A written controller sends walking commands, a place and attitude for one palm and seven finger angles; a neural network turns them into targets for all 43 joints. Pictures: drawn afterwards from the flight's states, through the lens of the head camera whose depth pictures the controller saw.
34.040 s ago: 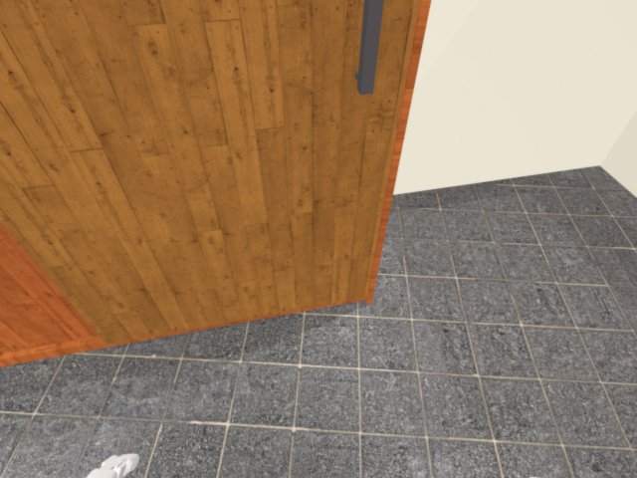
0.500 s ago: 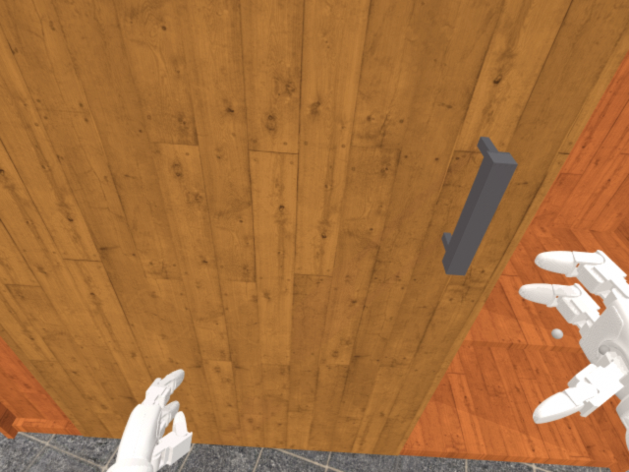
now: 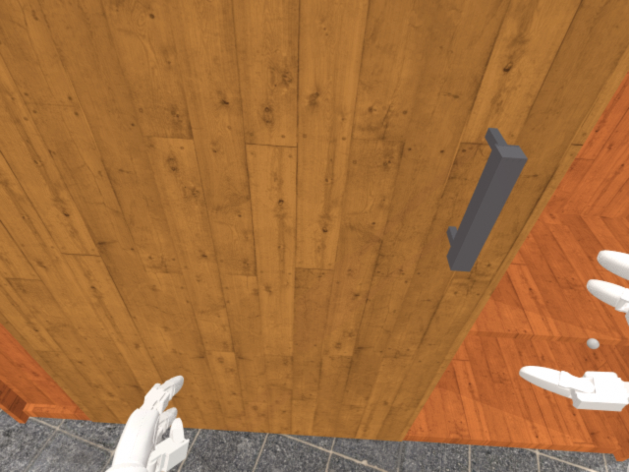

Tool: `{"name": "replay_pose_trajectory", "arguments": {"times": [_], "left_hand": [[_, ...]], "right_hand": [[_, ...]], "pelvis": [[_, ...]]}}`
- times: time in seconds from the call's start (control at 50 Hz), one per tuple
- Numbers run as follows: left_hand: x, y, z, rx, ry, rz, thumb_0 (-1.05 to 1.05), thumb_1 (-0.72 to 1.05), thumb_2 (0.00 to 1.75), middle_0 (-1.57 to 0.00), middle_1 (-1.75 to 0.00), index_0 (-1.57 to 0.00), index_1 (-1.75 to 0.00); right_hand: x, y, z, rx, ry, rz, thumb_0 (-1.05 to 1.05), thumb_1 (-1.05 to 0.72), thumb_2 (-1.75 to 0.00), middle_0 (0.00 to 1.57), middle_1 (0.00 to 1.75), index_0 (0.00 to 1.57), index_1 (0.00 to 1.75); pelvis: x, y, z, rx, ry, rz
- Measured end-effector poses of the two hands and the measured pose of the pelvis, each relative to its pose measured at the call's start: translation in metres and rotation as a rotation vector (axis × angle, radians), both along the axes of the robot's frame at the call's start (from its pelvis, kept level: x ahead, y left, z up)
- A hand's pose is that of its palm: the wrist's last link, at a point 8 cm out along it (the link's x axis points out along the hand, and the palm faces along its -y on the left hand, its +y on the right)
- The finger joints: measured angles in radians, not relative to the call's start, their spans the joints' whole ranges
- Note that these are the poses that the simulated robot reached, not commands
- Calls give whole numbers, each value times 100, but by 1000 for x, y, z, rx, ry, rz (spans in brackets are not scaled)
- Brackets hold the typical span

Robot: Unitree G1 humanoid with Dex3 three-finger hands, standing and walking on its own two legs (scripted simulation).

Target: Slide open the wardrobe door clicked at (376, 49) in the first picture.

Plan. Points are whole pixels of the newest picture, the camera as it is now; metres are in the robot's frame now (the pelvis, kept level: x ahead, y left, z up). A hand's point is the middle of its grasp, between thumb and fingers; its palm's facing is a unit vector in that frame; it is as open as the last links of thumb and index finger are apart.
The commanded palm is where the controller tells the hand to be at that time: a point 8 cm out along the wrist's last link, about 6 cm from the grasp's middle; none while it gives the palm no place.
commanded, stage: draw the hand back to the body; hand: right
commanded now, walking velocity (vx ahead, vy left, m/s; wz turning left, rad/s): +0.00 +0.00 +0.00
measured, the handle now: (475, 202) +0.37 -0.19 +0.20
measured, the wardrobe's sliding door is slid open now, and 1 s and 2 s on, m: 0.67 0.67 0.67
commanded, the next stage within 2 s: step back with the hand held close in 0.84 s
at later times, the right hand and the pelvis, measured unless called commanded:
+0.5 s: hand (586, 324) +0.23 -0.27 +0.16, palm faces +0.41 +0.84 -0.36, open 8.4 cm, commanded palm +0.18 -0.31 +0.18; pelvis +0.03 -0.01 +0.01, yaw +1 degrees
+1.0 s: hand (591, 330) +0.22 -0.27 +0.16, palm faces +0.42 +0.83 -0.36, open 7.4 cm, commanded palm +0.17 -0.31 +0.18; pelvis +0.02 -0.01 +0.01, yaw +1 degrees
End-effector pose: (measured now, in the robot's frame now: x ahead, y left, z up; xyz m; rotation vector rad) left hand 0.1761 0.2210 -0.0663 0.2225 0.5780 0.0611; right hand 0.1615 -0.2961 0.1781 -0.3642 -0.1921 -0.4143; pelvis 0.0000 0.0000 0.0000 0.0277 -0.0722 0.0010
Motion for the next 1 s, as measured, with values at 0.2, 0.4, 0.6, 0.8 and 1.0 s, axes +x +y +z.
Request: {"name": "replay_pose_trajectory", "arguments": {"times": [0.2, 0.4, 0.6, 0.8, 1.0], "left_hand": [[-5, -10, -13, -19, 101, 29, 1, 90, 90, -20, -30, -21, -30], [20, -6, 0, 1, 72, 40, 1, 90, 90, -20, -30, -21, -30], [35, -8, 6, 19, 69, 16, 1, 90, 90, -20, -30, -21, -30], [30, -14, 3, -1, 80, 10, 1, 90, 90, -20, -30, -21, -30], [15, -8, -1, -1, 106, 27, 1, 90, 90, -20, -30, -21, -30]], "right_hand": [[19, 0, -2, -33, 12, 13, 0, -12, -52, 23, 75, 23, 76], [29, -6, 2, -60, 23, 26, 1, -48, -69, 22, 54, 22, 55], [25, -12, -4, -35, 44, -11, 1, -79, -84, 21, 36, 21, 36], [23, -10, 0, -38, 35, -8, 2, -88, -89, 21, 31, 21, 31], [17, -8, 1, -47, 40, -6, 2, -89, -89, 21, 30, 21, 30]], "pelvis": [[16, -9, 4, -12, -2, 16], [29, -14, 5, -12, 5, 27], [33, -14, 6, -10, 9, 20], [30, -13, 6, -9, 1, 19], [23, -10, 7, -7, -5, 22]]}}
